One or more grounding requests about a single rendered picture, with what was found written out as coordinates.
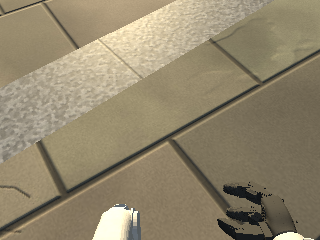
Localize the left robot thigh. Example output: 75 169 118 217
93 207 142 240

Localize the left robot shin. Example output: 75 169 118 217
100 204 129 220

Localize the robot right hand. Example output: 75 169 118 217
217 181 298 240

